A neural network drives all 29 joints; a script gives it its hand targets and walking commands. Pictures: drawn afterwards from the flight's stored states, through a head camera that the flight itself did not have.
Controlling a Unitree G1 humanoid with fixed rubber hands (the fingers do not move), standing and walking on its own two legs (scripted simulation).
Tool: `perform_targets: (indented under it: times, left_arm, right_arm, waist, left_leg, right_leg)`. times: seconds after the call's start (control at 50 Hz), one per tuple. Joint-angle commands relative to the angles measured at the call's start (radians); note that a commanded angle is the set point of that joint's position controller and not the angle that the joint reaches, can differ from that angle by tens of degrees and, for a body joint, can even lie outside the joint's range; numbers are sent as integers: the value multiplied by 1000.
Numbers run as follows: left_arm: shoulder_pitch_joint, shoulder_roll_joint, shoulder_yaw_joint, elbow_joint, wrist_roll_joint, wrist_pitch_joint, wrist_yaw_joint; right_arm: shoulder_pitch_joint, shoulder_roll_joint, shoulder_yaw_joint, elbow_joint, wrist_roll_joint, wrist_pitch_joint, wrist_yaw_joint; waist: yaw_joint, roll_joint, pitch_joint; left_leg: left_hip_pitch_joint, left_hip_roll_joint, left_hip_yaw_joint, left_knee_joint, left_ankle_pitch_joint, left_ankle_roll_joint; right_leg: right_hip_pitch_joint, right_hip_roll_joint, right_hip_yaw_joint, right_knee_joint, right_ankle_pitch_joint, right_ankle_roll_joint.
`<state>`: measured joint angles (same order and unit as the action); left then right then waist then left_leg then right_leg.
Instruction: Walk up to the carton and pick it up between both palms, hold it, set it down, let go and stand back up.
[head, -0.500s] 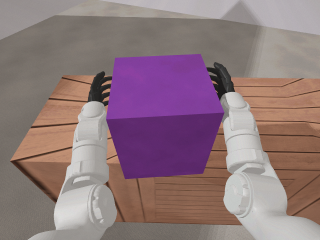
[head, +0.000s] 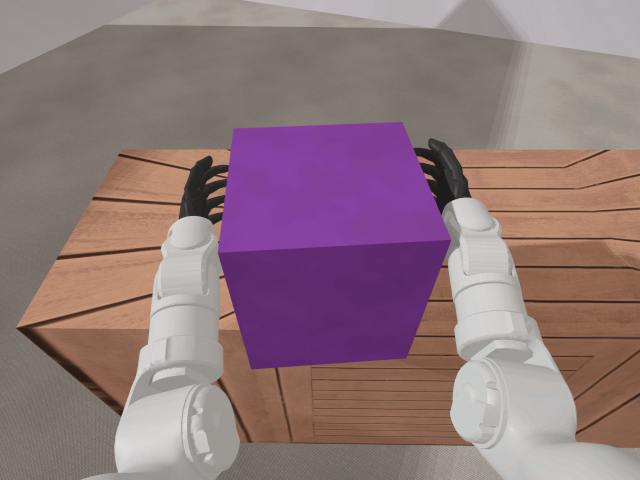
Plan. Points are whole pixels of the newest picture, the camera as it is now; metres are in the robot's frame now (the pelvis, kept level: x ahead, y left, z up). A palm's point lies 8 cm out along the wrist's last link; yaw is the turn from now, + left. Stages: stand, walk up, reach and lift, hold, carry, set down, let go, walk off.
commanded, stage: set down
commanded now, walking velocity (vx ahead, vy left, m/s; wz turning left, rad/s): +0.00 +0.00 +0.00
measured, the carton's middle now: (324, 249) +0.40 -0.01 +0.07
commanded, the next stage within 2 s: none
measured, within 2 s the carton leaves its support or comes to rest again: rests again in 1.82 s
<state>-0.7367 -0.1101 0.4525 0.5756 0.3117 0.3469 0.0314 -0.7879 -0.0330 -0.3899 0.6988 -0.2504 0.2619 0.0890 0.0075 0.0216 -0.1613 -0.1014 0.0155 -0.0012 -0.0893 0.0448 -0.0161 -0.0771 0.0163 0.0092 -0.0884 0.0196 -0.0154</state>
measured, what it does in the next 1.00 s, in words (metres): stands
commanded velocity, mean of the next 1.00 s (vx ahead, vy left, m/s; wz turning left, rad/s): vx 0.00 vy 0.00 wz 0.00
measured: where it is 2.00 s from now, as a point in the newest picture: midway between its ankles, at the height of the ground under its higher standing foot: outside the picture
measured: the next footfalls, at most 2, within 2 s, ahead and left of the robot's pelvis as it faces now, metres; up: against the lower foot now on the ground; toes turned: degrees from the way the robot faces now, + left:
none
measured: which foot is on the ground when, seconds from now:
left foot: down 0.00-1.00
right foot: down 0.00-1.00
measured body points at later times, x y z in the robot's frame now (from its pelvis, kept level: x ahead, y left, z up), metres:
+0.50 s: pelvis -0.02 -0.01 +0.00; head +0.01 -0.02 +0.45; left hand +0.41 +0.14 +0.12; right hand +0.43 -0.18 +0.13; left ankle -0.02 +0.13 -0.75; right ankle -0.03 -0.11 -0.75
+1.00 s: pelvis +0.02 +0.00 +0.00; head +0.05 -0.01 +0.45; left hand +0.44 +0.15 +0.09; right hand +0.46 -0.17 +0.11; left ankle -0.02 +0.13 -0.75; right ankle -0.03 -0.11 -0.75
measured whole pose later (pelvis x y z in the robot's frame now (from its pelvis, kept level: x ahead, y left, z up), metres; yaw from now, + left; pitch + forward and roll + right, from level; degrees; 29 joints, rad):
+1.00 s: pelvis +0.02 +0.00 +0.00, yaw +0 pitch +16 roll +0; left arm -0.71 -0.11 0.46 0.68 0.31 0.17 0.07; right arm -0.79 -0.06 -0.36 0.84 -0.22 0.08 0.06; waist 0.01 0.01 -0.24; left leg -0.23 0.02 0.00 -0.09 0.04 -0.02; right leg -0.21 0.02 0.00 -0.09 0.02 -0.02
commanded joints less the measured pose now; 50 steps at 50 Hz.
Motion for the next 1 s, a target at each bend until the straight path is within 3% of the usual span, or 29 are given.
perform_targets:
  times: [0.0, 0.22, 0.5, 0.62, 0.84, 0.98]
  left_arm:
    - [-589, -477, -295, -57, -36, -55, -94]
    - [-622, -412, -193, 28, 22, -124, -91]
    - [-614, -332, -172, 101, 8, -210, -64]
    - [-623, -361, -214, 104, -17, -232, -64]
    - [-586, -514, -319, 52, -41, -237, -82]
    - [-520, -560, -336, 10, -31, -204, -91]
  right_arm:
    - [-594, 451, 240, -58, 16, -50, 107]
    - [-640, 415, 173, 34, -14, -118, 107]
    - [-639, 344, 173, 110, 14, -194, 54]
    - [-636, 368, 205, 126, 35, -212, 48]
    - [-593, 482, 286, 76, 52, -227, 78]
    - [-537, 503, 291, 28, 40, -204, 98]
  waist:
    - [-6, -32, -435]
    - [11, -50, -453]
    - [13, -62, -524]
    - [5, -55, -569]
    - [0, -37, -661]
    - [-1, -27, -596]
  left_leg:
    - [311, -39, 1, 86, 404, 1]
    - [187, -40, 30, 38, 167, 29]
    - [96, -48, 44, 35, 143, 34]
    - [109, -47, 35, 47, 230, 26]
    - [234, -41, 5, 95, 562, -1]
    - [285, -37, -5, 109, 655, -11]
  right_leg:
    - [74, 41, -26, 61, 401, 20]
    - [36, 35, -39, 45, 250, 31]
    - [29, 30, -47, 77, 294, 49]
    - [47, 28, -42, 102, 398, 51]
    - [99, 32, -28, 129, 668, 44]
    - [106, 37, -22, 115, 698, 33]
